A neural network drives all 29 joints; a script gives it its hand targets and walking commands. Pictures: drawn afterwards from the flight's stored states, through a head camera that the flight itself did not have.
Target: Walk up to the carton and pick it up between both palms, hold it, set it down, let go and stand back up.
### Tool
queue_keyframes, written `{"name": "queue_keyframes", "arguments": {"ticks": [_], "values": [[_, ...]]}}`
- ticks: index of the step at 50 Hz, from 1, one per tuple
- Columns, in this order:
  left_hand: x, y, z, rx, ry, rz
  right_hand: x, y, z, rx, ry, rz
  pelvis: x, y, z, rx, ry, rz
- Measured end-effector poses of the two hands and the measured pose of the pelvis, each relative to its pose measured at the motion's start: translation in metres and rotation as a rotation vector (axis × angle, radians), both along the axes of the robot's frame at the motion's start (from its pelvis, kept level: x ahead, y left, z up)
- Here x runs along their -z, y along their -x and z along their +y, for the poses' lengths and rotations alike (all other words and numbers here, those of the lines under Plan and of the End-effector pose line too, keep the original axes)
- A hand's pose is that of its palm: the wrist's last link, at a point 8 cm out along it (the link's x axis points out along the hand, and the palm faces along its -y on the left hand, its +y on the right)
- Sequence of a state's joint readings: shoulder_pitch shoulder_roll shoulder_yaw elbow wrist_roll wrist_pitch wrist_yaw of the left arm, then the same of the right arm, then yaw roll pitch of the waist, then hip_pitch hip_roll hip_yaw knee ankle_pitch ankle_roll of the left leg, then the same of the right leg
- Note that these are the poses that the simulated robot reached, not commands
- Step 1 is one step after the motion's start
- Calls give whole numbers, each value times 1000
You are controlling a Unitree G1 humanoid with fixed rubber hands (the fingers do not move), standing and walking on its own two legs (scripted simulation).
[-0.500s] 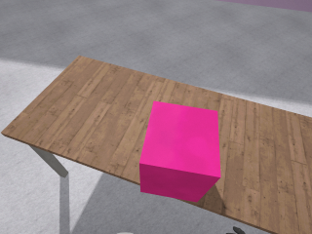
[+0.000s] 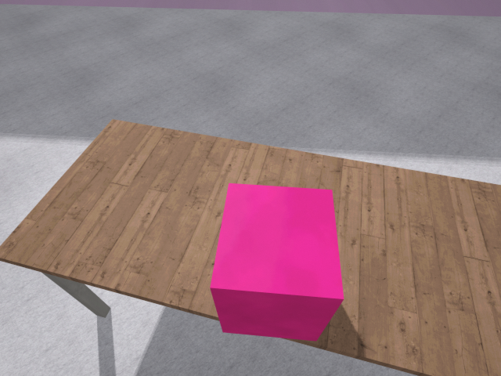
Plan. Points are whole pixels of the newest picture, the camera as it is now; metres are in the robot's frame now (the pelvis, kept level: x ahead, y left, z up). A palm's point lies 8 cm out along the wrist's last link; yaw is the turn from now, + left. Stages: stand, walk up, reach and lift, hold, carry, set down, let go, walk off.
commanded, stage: walk up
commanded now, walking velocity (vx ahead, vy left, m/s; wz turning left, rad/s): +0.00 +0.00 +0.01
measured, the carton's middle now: (274, 265) +0.33 -0.02 -0.10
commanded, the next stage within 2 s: none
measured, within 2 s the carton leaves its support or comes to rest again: neither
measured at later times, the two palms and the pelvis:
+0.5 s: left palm out of the picture -0.03 +0.20 -0.15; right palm out of the picture -0.01 -0.21 -0.15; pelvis +0.00 -0.01 +0.00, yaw +0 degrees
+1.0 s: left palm out of the picture -0.05 +0.20 -0.15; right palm out of the picture -0.04 -0.21 -0.15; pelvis -0.01 +0.00 +0.00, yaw +0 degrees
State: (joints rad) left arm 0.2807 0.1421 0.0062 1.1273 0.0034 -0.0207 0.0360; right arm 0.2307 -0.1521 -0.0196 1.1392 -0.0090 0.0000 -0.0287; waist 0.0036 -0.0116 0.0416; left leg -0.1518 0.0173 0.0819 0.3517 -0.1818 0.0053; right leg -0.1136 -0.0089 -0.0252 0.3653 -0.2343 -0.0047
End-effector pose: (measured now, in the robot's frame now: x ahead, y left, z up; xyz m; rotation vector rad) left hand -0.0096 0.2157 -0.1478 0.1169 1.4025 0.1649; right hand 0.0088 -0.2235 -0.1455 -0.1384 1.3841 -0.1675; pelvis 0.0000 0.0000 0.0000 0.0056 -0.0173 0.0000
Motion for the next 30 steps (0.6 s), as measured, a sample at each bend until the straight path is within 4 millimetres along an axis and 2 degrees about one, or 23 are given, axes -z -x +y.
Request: {"name": "queue_keyframes", "arguments": {"ticks": [6, 19, 30], "values": [[1, -1, -3, 2, 0, 7, 1, 15, 0, 9, -3, 43, 0, -3, -3, 1, 2, 1], [2, 11, -13, -1, 14, 27, 4, 12, 12, 8, -30, 24, 1, -4, -5, 1, 5, -5], [4, 27, -19, -7, 30, 57, 3, 28, 12, 18, -29, 51, 1, 0, -6, 3, 5, -7]]}}
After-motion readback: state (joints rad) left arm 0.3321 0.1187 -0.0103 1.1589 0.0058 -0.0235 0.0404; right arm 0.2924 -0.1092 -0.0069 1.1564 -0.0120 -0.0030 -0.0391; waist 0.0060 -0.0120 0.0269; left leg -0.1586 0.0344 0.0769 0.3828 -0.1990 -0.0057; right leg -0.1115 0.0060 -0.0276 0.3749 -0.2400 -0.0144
